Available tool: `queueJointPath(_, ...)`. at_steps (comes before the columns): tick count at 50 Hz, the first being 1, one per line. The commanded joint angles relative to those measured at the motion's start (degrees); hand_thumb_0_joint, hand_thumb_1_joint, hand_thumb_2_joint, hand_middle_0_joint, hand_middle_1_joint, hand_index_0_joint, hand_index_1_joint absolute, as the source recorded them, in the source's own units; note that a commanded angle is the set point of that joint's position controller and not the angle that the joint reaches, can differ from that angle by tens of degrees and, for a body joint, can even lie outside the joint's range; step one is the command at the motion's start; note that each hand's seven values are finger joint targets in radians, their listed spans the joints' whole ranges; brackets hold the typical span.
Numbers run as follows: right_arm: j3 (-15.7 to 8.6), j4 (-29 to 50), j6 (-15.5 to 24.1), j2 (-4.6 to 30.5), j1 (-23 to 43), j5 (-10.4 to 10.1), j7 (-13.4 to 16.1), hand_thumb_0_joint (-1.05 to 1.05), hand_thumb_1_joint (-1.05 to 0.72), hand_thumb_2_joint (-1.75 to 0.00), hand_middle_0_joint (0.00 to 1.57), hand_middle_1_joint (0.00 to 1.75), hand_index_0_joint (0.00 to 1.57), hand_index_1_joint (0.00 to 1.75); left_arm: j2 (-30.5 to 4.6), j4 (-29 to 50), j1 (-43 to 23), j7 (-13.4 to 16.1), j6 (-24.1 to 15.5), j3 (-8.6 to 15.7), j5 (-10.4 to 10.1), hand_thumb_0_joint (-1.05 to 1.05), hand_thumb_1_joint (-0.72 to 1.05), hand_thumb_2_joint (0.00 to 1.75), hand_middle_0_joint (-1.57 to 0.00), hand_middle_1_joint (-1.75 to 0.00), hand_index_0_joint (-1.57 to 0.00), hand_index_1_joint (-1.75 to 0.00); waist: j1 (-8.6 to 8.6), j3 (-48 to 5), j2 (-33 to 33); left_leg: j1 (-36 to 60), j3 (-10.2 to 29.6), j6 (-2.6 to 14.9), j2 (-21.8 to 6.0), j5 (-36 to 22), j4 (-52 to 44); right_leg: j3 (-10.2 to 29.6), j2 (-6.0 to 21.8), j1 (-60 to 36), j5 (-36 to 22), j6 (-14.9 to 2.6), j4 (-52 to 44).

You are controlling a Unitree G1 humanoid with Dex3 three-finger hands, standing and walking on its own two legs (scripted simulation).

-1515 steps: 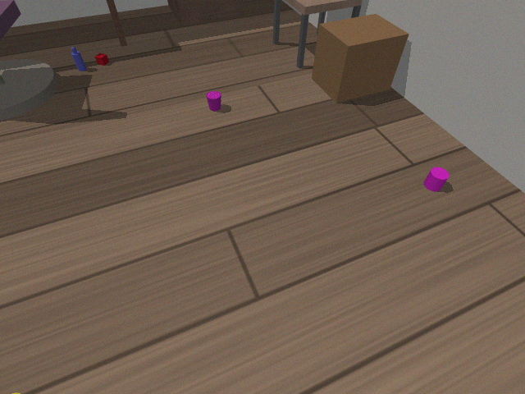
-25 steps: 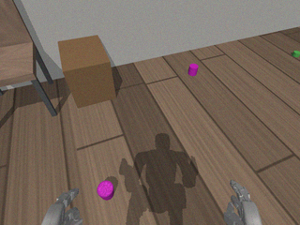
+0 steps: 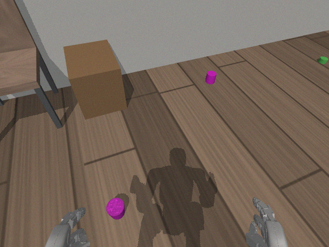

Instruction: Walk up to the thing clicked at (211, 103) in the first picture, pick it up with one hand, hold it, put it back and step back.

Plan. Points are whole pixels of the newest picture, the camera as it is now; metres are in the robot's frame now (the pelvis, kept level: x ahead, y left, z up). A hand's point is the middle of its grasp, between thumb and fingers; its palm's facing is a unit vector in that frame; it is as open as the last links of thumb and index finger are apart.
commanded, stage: home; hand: left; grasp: from above
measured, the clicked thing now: (116, 209) +0.44 +0.24 -0.66
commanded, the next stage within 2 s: stand in 0.16 s
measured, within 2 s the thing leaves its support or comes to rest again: neither
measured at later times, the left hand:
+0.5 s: hand out of the picture +0.13 +0.22 -0.10, palm faces +0.01 -0.94 -0.34, open 7.4 cm
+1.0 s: hand out of the picture +0.03 +0.25 -0.10, palm faces +0.03 -0.95 -0.32, open 7.4 cm
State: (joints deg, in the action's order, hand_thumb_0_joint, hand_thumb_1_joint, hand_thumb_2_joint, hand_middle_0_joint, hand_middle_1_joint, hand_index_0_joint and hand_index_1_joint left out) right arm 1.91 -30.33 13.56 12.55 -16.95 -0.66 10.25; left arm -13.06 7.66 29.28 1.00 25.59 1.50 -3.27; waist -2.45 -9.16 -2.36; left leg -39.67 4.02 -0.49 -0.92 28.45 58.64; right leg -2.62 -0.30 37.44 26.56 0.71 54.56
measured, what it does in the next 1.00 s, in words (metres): rises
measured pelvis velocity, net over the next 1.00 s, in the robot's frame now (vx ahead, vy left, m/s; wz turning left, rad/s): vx -0.02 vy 0.01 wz -0.01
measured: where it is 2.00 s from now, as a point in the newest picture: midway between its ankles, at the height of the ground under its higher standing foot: outside the picture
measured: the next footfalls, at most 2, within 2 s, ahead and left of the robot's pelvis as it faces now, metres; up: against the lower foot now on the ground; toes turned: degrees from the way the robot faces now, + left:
none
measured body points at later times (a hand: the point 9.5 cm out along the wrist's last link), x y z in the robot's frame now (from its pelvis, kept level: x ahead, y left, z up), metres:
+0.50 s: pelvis -0.01 +0.00 +0.03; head +0.01 +0.00 +0.48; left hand +0.13 +0.27 -0.07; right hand +0.12 -0.27 -0.09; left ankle +0.01 +0.12 -0.68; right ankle +0.01 -0.13 -0.68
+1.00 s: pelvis -0.02 +0.01 +0.06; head -0.03 +0.01 +0.51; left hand +0.03 +0.29 -0.08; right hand +0.05 -0.26 -0.08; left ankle +0.01 +0.12 -0.68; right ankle +0.01 -0.13 -0.68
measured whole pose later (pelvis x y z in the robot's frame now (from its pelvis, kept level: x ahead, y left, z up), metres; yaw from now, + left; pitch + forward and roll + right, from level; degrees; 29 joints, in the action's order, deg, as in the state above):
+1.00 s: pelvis -0.02 +0.01 +0.06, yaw +0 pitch -5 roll +0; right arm -2.0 -61.0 -0.2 15.7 -10.1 1.6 1.1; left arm -16.0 -61.8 11.4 1.5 0.7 1.9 1.8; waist 1.1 3.8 -0.4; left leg -8.2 0.9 1.0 1.6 11.8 25.1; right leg 0.1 2.6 8.2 11.6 2.1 25.0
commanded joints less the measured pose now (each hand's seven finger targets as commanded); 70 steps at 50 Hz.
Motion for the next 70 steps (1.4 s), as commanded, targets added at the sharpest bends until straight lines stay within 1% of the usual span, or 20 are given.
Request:
queueJointPath(1,-3.0,9.2,3.4,7.2,4.1,0.2,0.7,0.00,-0.90,-0.90,0.20,0.30,0.20,0.30,-5.6,10.8,-1.7,0.4,-2.8,3.1,0.4,0.00,0.90,0.90,-0.20,-0.30,-0.20,-0.30,-0.09,-2.7,-1.3,3.8,-0.6,1.24,0.7,-7.7,-11.0,-0.9,-1.1,-2.0,-6.5,-0.74,-9.1)
queueJointPath(5,-3.2,9.4,3.6,7.2,3.9,0.2,0.8,0.00,-0.90,-0.90,0.20,0.30,0.20,0.30,-6.2,11.1,-1.2,0.5,-2.8,4.3,0.3,0.00,0.90,0.90,-0.20,-0.30,-0.20,-0.30,0.14,-4.4,-0.4,3.9,-0.9,1.30,0.8,-7.9,-10.6,-0.8,-1.1,-2.6,-6.5,-0.71,-9.3)
queueJointPath(8,-3.1,9.5,3.8,7.4,4.5,0.1,0.7,0.00,-0.90,-0.90,0.20,0.30,0.20,0.30,-5.6,11.2,-1.8,0.4,-2.8,3.0,0.3,0.00,0.90,0.90,-0.20,-0.30,-0.20,-0.30,-0.12,-2.6,-1.3,3.9,0.0,1.05,0.3,-6.9,-11.6,-1.2,-1.4,-1.2,-5.7,-0.83,-8.5)
queueJointPath(11,-3.3,9.4,3.8,7.3,3.6,0.1,0.9,0.00,-0.90,-0.90,0.20,0.30,0.20,0.30,-5.7,11.2,-1.0,0.4,-2.8,3.5,0.0,0.00,0.90,0.90,-0.20,-0.30,-0.20,-0.30,-0.22,-5.5,-0.7,5.2,-0.6,1.10,0.6,-11.6,-10.3,-1.1,-1.4,-2.9,-9.5,-0.85,-8.1)
queueJointPath(12,-3.2,9.3,3.6,7.2,3.8,0.1,0.7,0.00,-0.90,-0.90,0.20,0.30,0.20,0.30,-6.3,11.3,-1.3,0.5,-2.9,4.2,0.0,0.00,0.90,0.90,-0.20,-0.30,-0.20,-0.30,0.26,-3.9,-0.9,4.1,-0.8,1.16,0.7,-10.2,-10.2,-0.9,-1.2,-2.3,-8.3,-0.85,-8.6)
queueJointPath(13,-5.4,-5.5,-2.9,13.6,8.1,7.4,-2.7,0.00,-0.90,-0.90,0.20,0.30,0.20,0.30,-11.2,-8.8,-17.6,2.6,-14.9,3.8,6.8,0.00,0.90,0.90,-0.20,-0.30,-0.20,-0.30,4.80,8.2,2.4,6.8,1.3,3.75,-1.9,-22.0,-14.7,4.7,3.2,-12.3,-11.1,-3.48,-10.6)
queueJointPath(14,-6.4,-5.5,-5.3,13.9,8.2,7.4,-4.2,0.00,-0.90,-0.90,0.20,0.30,0.20,0.30,-12.0,-18.7,-12.9,2.3,-18.7,4.8,7.1,0.00,0.90,0.90,-0.20,-0.30,-0.20,-0.30,4.29,3.5,4.4,11.0,-0.6,4.29,-1.1,-22.3,-14.8,7.2,3.8,-13.8,-11.4,-5.12,-11.9)
queueJointPath(15,-6.2,-5.0,-6.5,13.7,7.3,7.5,-5.2,0.00,-0.90,-0.90,0.20,0.30,0.20,0.30,-12.2,-21.6,-12.2,2.1,-20.5,4.6,7.4,0.00,0.90,0.90,-0.20,-0.30,-0.20,-0.30,3.52,2.7,5.2,13.4,-0.6,4.55,-1.0,-23.4,-14.7,7.8,4.0,-12.9,-12.8,-5.68,-12.1)
queueJointPath(16,-5.9,-4.9,-7.1,13.9,5.7,7.7,-6.0,0.00,-0.90,-0.90,0.20,0.30,0.20,0.30,-12.1,-23.1,-14.4,1.7,-21.5,4.0,7.5,0.00,0.90,0.90,-0.20,-0.30,-0.20,-0.30,2.18,3.9,3.3,11.9,1.1,4.32,-0.9,-20.1,-16.4,7.7,3.3,-12.6,-10.6,-5.37,-12.2)
queueJointPath(18,-5.7,-7.3,-7.7,12.3,6.5,4.8,-7.8,0.00,-0.90,-0.90,0.20,0.30,0.20,0.30,-12.2,-27.8,-15.5,1.2,-23.1,3.4,6.8,0.00,0.90,0.90,-0.20,-0.30,-0.20,-0.30,3.69,2.2,2.2,15.2,1.2,4.28,-0.5,-16.1,-18.6,7.9,4.7,-17.1,-11.9,-4.58,-13.0)
queueJointPath(20,-6.2,-8.7,-8.3,12.5,8.0,3.6,-8.5,0.00,-0.90,-0.90,0.20,0.30,0.20,0.30,-12.3,-32.4,-16.2,1.1,-23.4,3.9,6.3,0.00,0.90,0.90,-0.20,-0.30,-0.20,-0.30,4.12,1.6,4.4,17.7,0.7,3.73,-0.2,-17.9,-18.7,8.6,5.3,-16.8,-13.6,-4.20,-15.2)
queueJointPath(22,-6.6,-10.7,-8.9,12.2,8.3,3.5,-9.0,0.00,-0.90,-0.90,0.20,0.30,0.20,0.30,-12.0,-36.9,-17.3,1.3,-24.2,3.7,5.9,0.00,0.90,0.90,-0.20,-0.30,-0.20,-0.30,4.31,1.6,3.3,19.5,1.3,3.86,-0.6,-18.2,-19.7,8.0,5.6,-18.2,-14.6,-3.39,-16.9)
queueJointPath(25,-6.6,-13.3,-10.2,11.6,8.1,3.6,-9.1,0.00,-0.90,-0.90,0.20,0.30,0.20,0.30,-12.9,-42.4,-19.4,1.5,-25.5,3.9,6.2,0.00,0.90,0.90,-0.20,-0.30,-0.20,-0.30,2.96,3.8,5.9,21.6,0.2,3.63,0.1,-16.0,-21.1,9.8,6.8,-18.1,-13.7,-3.27,-21.6)
queueJointPath(26,-6.7,-14.2,-10.4,12.1,7.6,3.8,-9.0,0.00,-0.90,-0.90,0.20,0.30,0.20,0.30,-12.9,-43.7,-20.3,1.5,-25.8,3.9,6.1,0.00,0.90,0.90,-0.20,-0.30,-0.20,-0.30,2.80,5.0,4.9,22.7,0.8,3.81,-0.3,-15.1,-22.6,9.7,6.6,-17.2,-12.2,-3.07,-22.1)
queueJointPath(32,-6.8,-19.0,-11.0,12.9,7.7,3.2,-8.6,0.00,-0.90,-0.90,0.20,0.30,0.20,0.30,-12.6,-52.8,-18.8,1.7,-26.4,3.6,5.3,0.00,0.90,0.90,-0.20,-0.30,-0.20,-0.30,3.58,5.8,1.8,26.4,2.9,3.55,-2.3,-24.4,-28.0,7.0,5.6,-23.8,-21.9,-2.43,-23.9)
queueJointPath(42,-6.5,-24.9,-12.0,14.8,9.4,2.7,-8.1,0.00,-0.90,-0.90,0.20,0.30,0.20,0.30,-12.8,-63.1,-19.9,1.4,-25.9,2.9,5.0,0.00,0.90,0.90,-0.20,-0.30,-0.20,-0.30,3.72,12.5,-0.3,25.6,5.4,2.61,-3.9,-11.0,-41.1,6.2,5.0,-28.8,-14.0,-1.41,-31.6)
queueJointPath(46,-6.5,-26.3,-12.3,14.7,9.4,2.4,-8.3,0.00,-0.90,-0.90,0.20,0.30,0.20,0.30,-13.1,-65.7,-19.3,1.2,-26.2,2.7,5.2,0.00,0.90,0.90,-0.20,-0.30,-0.20,-0.30,3.63,14.0,1.0,26.0,5.0,2.24,-3.6,-9.0,-42.4,6.4,5.1,-28.7,-11.7,-1.15,-33.9)
queueJointPath(50,-6.4,-27.4,-12.2,14.6,9.5,2.2,-8.5,0.00,-0.90,-0.90,0.20,0.30,0.20,0.30,-13.5,-67.0,-20.3,1.1,-26.6,2.5,5.2,0.00,0.90,0.90,-0.20,-0.30,-0.20,-0.30,3.18,12.0,2.2,29.2,4.2,2.21,-3.5,-13.8,-41.8,7.0,6.0,-29.4,-13.9,-1.15,-35.8)
queueJointPath(61,-6.0,-29.2,-12.7,15.2,9.8,2.1,-9.1,0.00,-0.90,-0.90,0.20,0.30,0.20,0.30,-15.0,-69.1,-20.6,1.0,-26.5,2.3,5.0,0.00,0.90,0.90,-0.20,-0.30,-0.20,-0.30,3.03,14.1,2.8,28.8,4.1,2.19,-3.5,-9.5,-42.8,7.8,6.3,-27.0,-7.0,-0.99,-38.5)
queueJointPath(70,-5.4,-30.0,-12.6,15.7,9.8,1.9,-9.2,0.00,-0.90,-0.90,0.20,0.30,0.20,0.30,-15.6,-69.8,-21.3,0.8,-26.7,2.2,4.7,0.00,0.90,0.90,-0.20,-0.30,-0.20,-0.30,2.85,13.2,2.6,29.0,3.6,2.32,-3.9,-12.6,-42.4,8.2,6.6,-28.1,-9.8,-1.33,-38.5)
